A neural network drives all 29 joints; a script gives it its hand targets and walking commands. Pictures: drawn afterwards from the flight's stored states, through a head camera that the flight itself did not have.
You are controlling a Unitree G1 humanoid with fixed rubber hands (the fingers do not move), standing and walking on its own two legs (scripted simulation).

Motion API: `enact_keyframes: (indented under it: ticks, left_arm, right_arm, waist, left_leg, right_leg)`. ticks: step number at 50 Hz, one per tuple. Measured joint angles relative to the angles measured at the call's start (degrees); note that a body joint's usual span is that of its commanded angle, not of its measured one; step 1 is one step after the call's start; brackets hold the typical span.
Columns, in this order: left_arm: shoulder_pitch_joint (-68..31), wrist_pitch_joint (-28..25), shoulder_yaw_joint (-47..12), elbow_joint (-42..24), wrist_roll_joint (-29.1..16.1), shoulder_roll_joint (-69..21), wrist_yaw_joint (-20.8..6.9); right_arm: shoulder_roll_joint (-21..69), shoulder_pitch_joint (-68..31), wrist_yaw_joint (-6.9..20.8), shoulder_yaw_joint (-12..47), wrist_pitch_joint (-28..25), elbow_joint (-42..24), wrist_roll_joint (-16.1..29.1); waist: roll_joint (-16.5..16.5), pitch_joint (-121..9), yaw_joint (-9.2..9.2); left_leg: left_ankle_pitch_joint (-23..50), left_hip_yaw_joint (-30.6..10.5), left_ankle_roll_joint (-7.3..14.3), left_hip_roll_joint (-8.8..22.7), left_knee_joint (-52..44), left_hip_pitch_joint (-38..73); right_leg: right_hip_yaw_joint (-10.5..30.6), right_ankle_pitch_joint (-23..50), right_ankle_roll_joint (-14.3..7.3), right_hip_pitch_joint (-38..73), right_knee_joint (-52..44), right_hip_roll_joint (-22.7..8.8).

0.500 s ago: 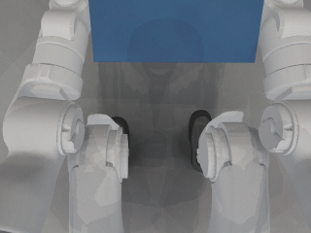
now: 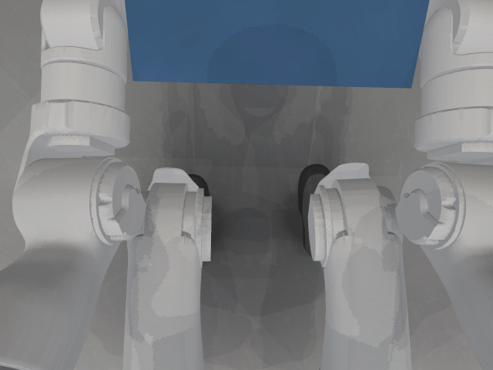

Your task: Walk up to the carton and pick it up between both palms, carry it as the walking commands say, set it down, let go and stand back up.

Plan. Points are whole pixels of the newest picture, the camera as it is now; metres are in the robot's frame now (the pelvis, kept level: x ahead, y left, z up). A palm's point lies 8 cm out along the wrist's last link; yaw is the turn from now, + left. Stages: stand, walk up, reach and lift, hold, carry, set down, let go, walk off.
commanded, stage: reach and lift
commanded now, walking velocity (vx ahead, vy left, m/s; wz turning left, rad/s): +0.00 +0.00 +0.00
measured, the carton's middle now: out of the picture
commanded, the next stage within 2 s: none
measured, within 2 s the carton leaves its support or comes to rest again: neither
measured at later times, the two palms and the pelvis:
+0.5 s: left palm out of the picture +0.55 +0.14 -0.07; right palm out of the picture +0.54 -0.18 -0.06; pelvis -0.02 +0.01 +0.04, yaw +0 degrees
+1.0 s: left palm out of the picture +0.54 +0.14 +0.00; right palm out of the picture +0.53 -0.19 +0.01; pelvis -0.02 +0.00 +0.09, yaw +0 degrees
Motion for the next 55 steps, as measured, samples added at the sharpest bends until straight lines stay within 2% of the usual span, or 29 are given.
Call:
enact_keyframes:
  ticks: [17, 22, 27, 35, 38, 40, 47, 51, 55]
  left_arm:
    - [3.8, 3.4, 2.7, -5.9, 0.9, -2.7, -0.1]
    - [4.2, 4.1, 4.5, -5.6, 2.3, -3.3, -0.8]
    - [3.5, 5.3, 3.9, -7.7, 2.6, -3.0, -0.8]
    - [3.9, 7.0, 5.0, -8.8, 3.6, -4.4, -1.1]
    - [4.3, 7.0, 7.3, -8.1, 4.5, -4.7, -2.6]
    - [5.7, 7.0, 6.4, -10.0, 3.8, -4.5, -2.6]
    - [6.7, 7.4, 6.1, -10.3, 4.1, -4.2, -2.9]
    - [7.4, 7.2, 6.1, -10.5, 4.6, -4.6, -3.2]
    - [9.3, 7.5, 5.2, -11.6, 3.9, -4.5, -3.2]
  right_arm:
    - [1.4, 3.2, 0.9, -1.5, 2.4, -4.1, -0.1]
    - [2.3, 2.3, 2.4, -3.8, 3.0, -2.3, -2.4]
    - [2.3, 1.8, 3.0, -4.0, 3.8, -4.4, -3.3]
    - [1.8, 3.9, 3.0, -3.2, 6.1, -7.1, -2.9]
    - [2.5, 3.7, 2.8, -3.1, 6.5, -6.4, -3.9]
    - [2.7, 4.4, 2.0, -1.7, 7.3, -8.5, -3.5]
    - [3.7, 4.5, 2.1, -2.8, 6.9, -7.4, -3.7]
    - [3.9, 5.9, 2.2, -2.8, 6.6, -8.0, -3.6]
    - [4.7, 8.0, 2.1, -2.2, 6.4, -9.2, -4.2]
  waist:
    - [-0.1, -0.1, -0.05]
    - [-0.5, -2.1, -0.21]
    - [0.2, 0.0, -0.65]
    - [1.5, -0.1, -0.42]
    - [0.9, -0.3, -0.49]
    - [0.3, 0.2, -0.54]
    - [-0.3, -0.3, -0.47]
    - [-0.3, -0.2, -0.04]
    - [-0.2, -0.1, -0.42]
  left_leg:
    - [0.7, 0.5, 1.0, 0.0, -4.6, 6.2]
    - [2.1, 0.2, 0.9, -0.3, -6.5, 6.1]
    - [3.2, -0.4, 0.7, -0.9, -8.5, 8.2]
    - [3.7, 0.1, 0.9, -0.7, -11.8, 11.7]
    - [3.8, 0.6, 1.4, -0.5, -13.3, 13.3]
    - [3.8, 0.7, 1.1, -0.6, -14.3, 14.7]
    - [3.9, -0.2, 0.6, -0.8, -16.6, 18.1]
    - [4.1, -0.3, 0.7, -0.8, -18.2, 20.1]
    - [4.2, -0.4, 0.8, -1.1, -19.5, 22.2]
  right_leg:
    - [0.9, 0.6, 1.0, 6.6, -4.9, 0.9]
    - [0.9, 1.8, 0.8, 6.6, -6.8, 0.9]
    - [0.5, 2.4, 0.5, 9.1, -8.8, 0.5]
    - [1.3, 3.1, 0.9, 12.3, -11.7, 1.1]
    - [1.9, 3.5, 0.9, 13.4, -13.0, 1.5]
    - [2.2, 3.5, 0.8, 14.6, -13.7, 1.7]
    - [1.7, 3.6, 0.3, 18.0, -16.1, 1.8]
    - [1.8, 3.7, 0.4, 20.1, -17.7, 1.8]
    - [1.9, 3.6, 0.5, 22.5, -19.1, 1.5]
